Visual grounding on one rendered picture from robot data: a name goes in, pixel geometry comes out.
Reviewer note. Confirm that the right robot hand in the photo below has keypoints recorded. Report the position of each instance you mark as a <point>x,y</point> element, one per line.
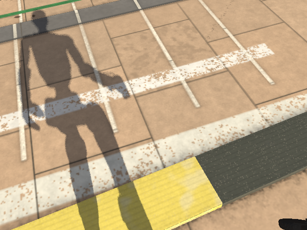
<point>293,224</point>

